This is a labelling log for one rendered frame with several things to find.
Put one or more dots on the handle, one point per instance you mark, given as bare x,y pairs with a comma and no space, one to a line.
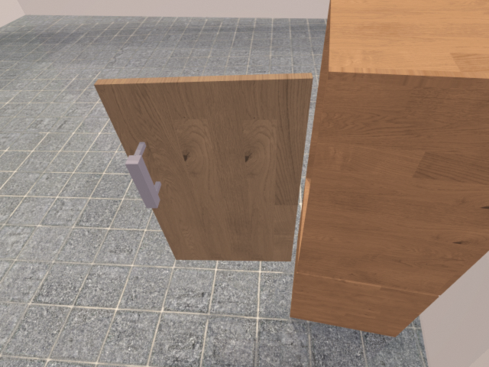
142,179

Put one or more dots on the cupboard door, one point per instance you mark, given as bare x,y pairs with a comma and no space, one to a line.
228,151

